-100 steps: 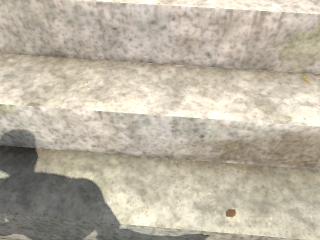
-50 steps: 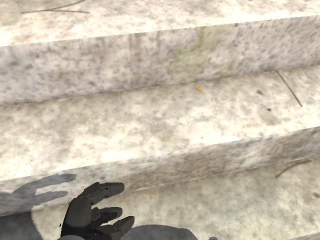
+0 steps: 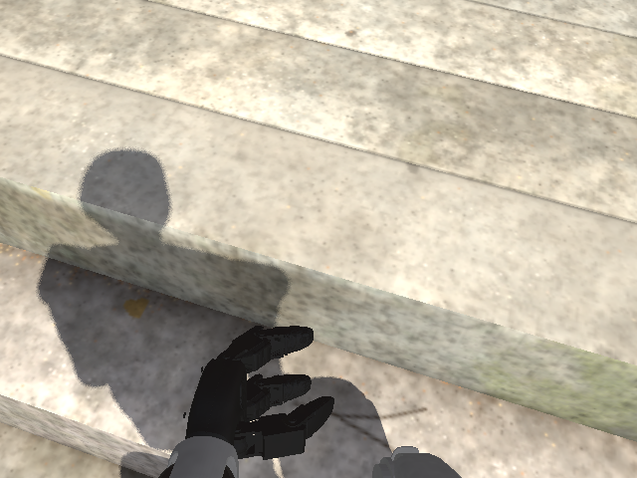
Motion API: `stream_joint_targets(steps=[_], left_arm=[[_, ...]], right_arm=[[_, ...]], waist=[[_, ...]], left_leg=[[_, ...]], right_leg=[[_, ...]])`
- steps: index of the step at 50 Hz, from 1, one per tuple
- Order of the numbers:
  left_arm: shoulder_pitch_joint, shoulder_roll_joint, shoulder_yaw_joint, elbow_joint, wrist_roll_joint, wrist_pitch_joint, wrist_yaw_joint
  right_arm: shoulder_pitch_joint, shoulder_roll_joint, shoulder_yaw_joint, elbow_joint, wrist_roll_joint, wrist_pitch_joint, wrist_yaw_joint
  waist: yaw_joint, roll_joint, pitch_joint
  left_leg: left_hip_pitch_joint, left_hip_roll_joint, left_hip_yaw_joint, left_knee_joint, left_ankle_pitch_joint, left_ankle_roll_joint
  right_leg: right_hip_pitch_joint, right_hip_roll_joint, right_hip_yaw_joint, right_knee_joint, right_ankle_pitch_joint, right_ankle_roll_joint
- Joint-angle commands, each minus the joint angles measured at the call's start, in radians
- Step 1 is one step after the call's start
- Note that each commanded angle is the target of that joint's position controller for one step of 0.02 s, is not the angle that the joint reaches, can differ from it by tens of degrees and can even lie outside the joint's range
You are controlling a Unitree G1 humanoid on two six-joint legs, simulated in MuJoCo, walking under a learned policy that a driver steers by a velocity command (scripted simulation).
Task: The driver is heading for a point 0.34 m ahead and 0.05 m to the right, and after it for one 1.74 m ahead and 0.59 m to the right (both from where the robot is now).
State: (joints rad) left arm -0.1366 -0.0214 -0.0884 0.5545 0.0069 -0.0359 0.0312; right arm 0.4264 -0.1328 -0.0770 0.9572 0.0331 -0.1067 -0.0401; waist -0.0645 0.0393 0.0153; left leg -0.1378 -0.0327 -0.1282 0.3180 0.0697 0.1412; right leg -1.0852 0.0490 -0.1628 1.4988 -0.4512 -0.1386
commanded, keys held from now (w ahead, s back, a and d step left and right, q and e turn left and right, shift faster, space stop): w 0.12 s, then w+e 0.88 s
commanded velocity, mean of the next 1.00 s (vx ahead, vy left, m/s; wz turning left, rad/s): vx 0.50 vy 0.00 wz -0.30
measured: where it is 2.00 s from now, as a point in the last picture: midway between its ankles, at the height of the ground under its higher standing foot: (444, 146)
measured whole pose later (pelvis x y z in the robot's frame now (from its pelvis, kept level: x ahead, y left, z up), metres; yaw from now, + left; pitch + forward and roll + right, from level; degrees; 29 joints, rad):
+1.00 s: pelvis +0.32 +0.01 +0.27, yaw -20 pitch +2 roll -1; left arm 0.27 0.20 0.07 0.83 0.03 0.02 0.03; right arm 0.18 -0.17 -0.05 0.66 -0.07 -0.11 0.04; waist -0.02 -0.02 -0.08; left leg -0.76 0.06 -0.09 1.93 0.05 0.09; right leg -0.65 0.17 -0.06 1.08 -0.47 -0.15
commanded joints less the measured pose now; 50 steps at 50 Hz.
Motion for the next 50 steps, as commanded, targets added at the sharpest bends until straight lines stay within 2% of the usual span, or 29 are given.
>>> stream_joint_targets(steps=[1, 2, 3, 4, 5, 7, 8, 14, 18, 19, 21, 22, 23, 24, 25, 27, 29, 33, 36, 38, 39, 40, 42, 43, 44, 45, 47, 48, 50], left_arm=[[0.451, 0.289, 0.135, 0.072, -0.002, -0.007, 0.032], [0.401, 0.285, 0.159, 0.166, -0.029, 0.017, 0.026], [0.33, 0.231, 0.152, 0.165, -0.021, 0.048, 0.004], [0.271, 0.245, 0.167, 0.2, 0.016, 0.05, 0.015], [0.249, 0.178, 0.148, 0.252, 0.024, 0.034, 0.014], [0.238, 0.087, 0.119, 0.335, 0.03, 0.001, 0.006], [0.245, 0.108, 0.117, 0.35, 0.032, -0.032, 0.008], [0.274, 0.29, 0.167, 0.328, -0.007, -0.078, 0.025], [0.373, 0.413, 0.226, 0.279, 0.031, -0.069, 0.04], [0.358, 0.402, 0.23, 0.268, 0.05, -0.053, 0.028], [0.355, 0.301, 0.21, 0.246, 0.066, -0.047, -0.013], [0.354, 0.193, 0.181, 0.209, 0.052, -0.065, -0.03], [0.51, 0.079, 0.156, 0.173, 0.015, -0.088, -0.027], [0.57, 0.158, 0.175, 0.169, -0.008, -0.074, -0.015], [0.373, 0.166, 0.177, 0.115, 0.012, -0.061, 0.007], [0.093, 0.091, 0.119, -0.018, 0.036, -0.059, 0.004], [0.122, 0.065, 0.1, -0.04, 0.022, -0.02, -0.018], [0.079, 0.08, 0.093, -0.053, 0.008, 0.017, -0.015], [-0.069, 0.117, 0.088, -0.121, 0.001, 0.048, -0.012], [-0.011, 0.062, 0.04, -0.119, -0.024, 0.071, -0.016], [0.098, 0.081, 0.047, -0.043, -0.032, 0.065, -0.02], [0.233, 0.089, 0.058, 0.003, -0.018, 0.074, -0.007], [0.441, 0.202, 0.096, 0.038, -0.006, 0.052, 0.002], [0.364, 0.286, 0.121, 0.046, 0.003, 0.054, 0.0], [0.476, 0.394, 0.173, 0.064, 0.003, 0.079, 0.008], [0.417, 0.467, 0.22, 0.066, 0.014, 0.101, 0.012], [0.259, 0.38, 0.203, 0.094, 0.039, 0.072, 0.006], [0.336, 0.31, 0.184, 0.19, 0.036, 0.04, 0.006], [0.33, 0.211, 0.161, 0.266, 0.017, -0.015, -0.023]], right_arm=[[-0.007, -0.177, -0.045, -0.145, 0.009, -0.074, 0.053], [-0.09, -0.121, -0.039, -0.156, -0.043, -0.087, 0.07], [-0.162, -0.038, -0.012, -0.205, -0.096, -0.084, 0.089], [-0.188, 0.014, 0.006, -0.286, -0.094, -0.051, 0.082], [-0.206, 0.054, 0.043, -0.345, -0.12, -0.018, 0.064], [-0.148, 0.092, 0.082, -0.342, -0.106, 0.034, 0.046], [-0.16, 0.101, 0.094, -0.362, -0.089, 0.031, 0.048], [-0.238, -0.005, 0.084, -0.394, -0.047, 0.046, 0.045], [-0.226, -0.028, 0.073, -0.371, 0.004, 0.033, 0.075], [-0.118, -0.038, 0.056, -0.328, 0.011, 0.018, 0.077], [0.055, -0.122, 0.009, -0.232, -0.023, -0.013, 0.064], [0.084, -0.133, 0.01, -0.221, -0.058, -0.022, 0.063], [0.072, -0.149, 0.02, -0.22, -0.064, -0.012, 0.07], [0.079, -0.222, -0.009, -0.214, -0.099, 0.003, 0.061], [-0.033, -0.168, -0.002, -0.22, -0.094, -0.001, 0.049], [-0.036, -0.085, 0.024, -0.113, -0.077, -0.028, 0.038], [0.06, -0.007, 0.042, -0.012, -0.076, -0.052, 0.037], [0.015, -0.089, 0.03, -0.002, -0.078, -0.068, 0.041], [0.004, -0.108, 0.033, 0.016, -0.057, -0.057, 0.028], [0.04, -0.143, 0.028, 0.035, -0.024, -0.038, -0.003], [-0.031, -0.145, 0.037, -0.01, 0.004, -0.03, -0.019], [0.004, -0.226, 0.022, -0.026, 0.016, -0.032, -0.026], [-0.016, -0.366, -0.023, -0.072, 0.051, -0.034, 0.022], [0.024, -0.316, -0.014, -0.141, 0.013, -0.043, 0.044], [-0.046, -0.315, -0.022, -0.198, -0.016, -0.059, 0.09], [-0.209, -0.217, -0.022, -0.287, -0.065, -0.053, 0.13], [-0.383, 0.016, 0.041, -0.43, -0.12, -0.02, 0.1], [-0.355, 0.074, 0.074, -0.452, -0.128, -0.02, 0.086], [-0.26, 0.076, 0.095, -0.43, -0.121, -0.016, 0.064]], waist=[[0.222, -0.17, -0.689], [0.201, -0.403, -0.57], [0.156, -0.127, -0.466], [0.088, -0.081, -0.32], [0.035, -0.04, -0.113], [-0.053, 0.023, 0.059], [-0.066, -0.008, 0.102], [-0.068, -0.121, -0.013], [-0.004, -0.201, -0.129], [-0.043, -0.206, -0.156], [-0.117, 0.044, -0.117], [-0.085, 0.103, -0.108], [0.041, 0.206, -0.183], [0.03, 0.287, -0.362], [0.029, 0.155, -0.237], [0.02, 0.045, 0.027], [0.075, -0.017, 0.037], [0.13, -0.075, 0.055], [0.119, -0.004, 0.117], [0.102, 0.113, 0.04], [0.135, 0.037, -0.033], [0.162, 0.093, -0.16], [0.224, 0.172, -0.412], [0.135, 0.139, -0.465], [0.181, -0.039, -0.508], [0.168, -0.146, -0.475], [0.101, -0.07, -0.218], [0.06, -0.049, -0.056], [-0.024, 0.006, 0.036]], left_leg=[[-0.245, -0.052, 0.01, 0.816, 0.927, -0.059], [-0.456, -0.117, -0.024, 1.332, 0.025, -0.105], [-0.609, -0.113, -0.177, 1.635, -0.065, -0.053], [-0.809, -0.132, -0.171, 1.816, -0.069, -0.028], [-0.92, -0.106, -0.138, 1.838, -0.122, -0.003], [-0.964, -0.086, -0.142, 1.792, -0.157, -0.017], [-0.963, -0.053, -0.096, 1.705, -0.146, -0.038], [-0.756, 0.152, 0.119, 1.254, -0.026, -0.082], [-0.235, 0.124, 0.259, 0.61, -0.335, -0.035], [-0.147, 0.119, 0.256, 0.508, -0.249, -0.021], [-0.004, 0.053, 0.264, 0.163, -0.301, -0.051], [0.063, 0.149, 0.108, 0.154, -0.357, -0.077], [0.177, 0.383, -0.218, 0.174, 0.162, -0.067], [0.244, 0.571, -0.631, -0.14, -0.362, 0.076], [0.127, 0.561, -0.602, -0.215, -0.755, 0.132], [0.024, 0.443, -0.242, -0.15, -0.646, 0.081], [-0.003, 0.411, -0.083, -0.107, -0.537, 0.014], [-0.098, 0.391, 0.146, -0.205, -0.42, -0.023], [-0.243, 0.298, 0.305, -0.365, -0.328, -0.005], [-0.098, 0.284, 0.406, -0.499, -0.032, 0.063], [-0.094, 0.263, 0.497, -0.353, 0.57, 0.069], [0.022, 0.337, 0.466, -0.194, 1.309, 0.11], [0.186, 0.378, 0.408, 0.265, 1.691, 0.111], [-0.031, 0.332, 0.306, 0.494, 1.37, 0.056], [-0.232, 0.218, 0.282, 0.782, 0.566, 0.0], [-0.556, 0.026, 0.088, 1.273, -0.099, -0.059], [-0.857, 0.031, -0.021, 1.853, -0.06, -0.072], [-0.956, 0.049, 0.009, 1.879, -0.064, -0.053], [-0.961, 0.064, 0.028, 1.842, -0.035, -0.037]], right_leg=[[1.112, -0.165, 0.521, -0.661, -0.359, -0.116], [1.039, -0.233, 0.683, -0.707, -0.14, -0.182], [0.921, -0.144, 0.646, -0.737, -0.182, -0.16], [0.778, -0.288, 0.814, -0.876, -0.418, -0.163], [0.604, -0.291, 0.83, -0.946, -0.529, -0.112], [0.434, -0.238, 0.619, -0.959, -0.399, -0.032], [0.37, -0.226, 0.517, -1.033, -0.258, -0.034], [0.375, -0.166, 0.365, -1.101, -0.096, -0.106], [0.454, -0.17, 0.342, -1.212, -0.03, -0.125], [0.528, -0.188, 0.411, -1.151, -0.028, -0.12], [0.61, -0.078, 0.285, -0.686, 0.204, -0.08], [0.471, -0.046, 0.254, -0.366, 0.27, -0.031], [0.256, 0.004, 0.199, 0.008, 0.102, 0.029], [0.121, 0.008, 0.17, 0.398, 0.09, 0.109], [-0.054, -0.031, 0.145, 0.799, 0.18, 0.118], [-0.326, -0.06, 0.24, 0.996, 0.183, 0.059], [-0.323, -0.063, 0.335, 1.012, 0.157, -0.011], [-0.334, -0.013, 0.256, 0.936, 0.165, -0.022], [-0.143, -0.049, 0.101, 0.505, 0.206, -0.006], [0.063, -0.109, -0.033, 0.212, 0.011, -0.047], [0.293, -0.057, -0.101, 0.051, -0.049, -0.058], [0.406, 0.018, -0.151, 0.071, -0.169, -0.055], [0.674, 0.124, -0.045, -0.254, -0.199, -0.053], [0.891, 0.111, 0.187, -0.412, -0.196, -0.085], [0.954, -0.024, 0.659, -0.748, -0.432, -0.133], [0.929, -0.113, 1.136, -1.102, -0.763, -0.171], [0.695, -0.168, 0.996, -1.082, -0.494, -0.07], [0.599, -0.132, 0.877, -1.058, -0.392, -0.034], [0.501, -0.068, 0.681, -1.028, -0.235, -0.012]])
Keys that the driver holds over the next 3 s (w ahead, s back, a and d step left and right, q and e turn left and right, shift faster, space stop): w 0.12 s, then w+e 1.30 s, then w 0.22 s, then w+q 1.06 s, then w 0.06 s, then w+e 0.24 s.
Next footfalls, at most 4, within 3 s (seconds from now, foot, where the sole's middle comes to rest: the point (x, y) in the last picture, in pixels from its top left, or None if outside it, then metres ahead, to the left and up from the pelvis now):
0.44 left None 0.25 0.20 -0.63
0.86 right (343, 435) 0.39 -0.05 -0.42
1.38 left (315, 173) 0.72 -0.01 -0.22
1.84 right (529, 147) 0.77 -0.36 -0.22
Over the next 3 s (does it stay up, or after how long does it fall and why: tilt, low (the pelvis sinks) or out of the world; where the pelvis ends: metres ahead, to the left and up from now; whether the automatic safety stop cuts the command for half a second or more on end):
stays up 1.36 -0.47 0.56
